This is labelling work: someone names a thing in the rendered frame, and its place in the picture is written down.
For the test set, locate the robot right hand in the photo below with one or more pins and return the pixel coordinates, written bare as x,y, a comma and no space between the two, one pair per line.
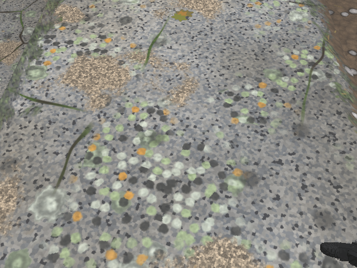
342,251

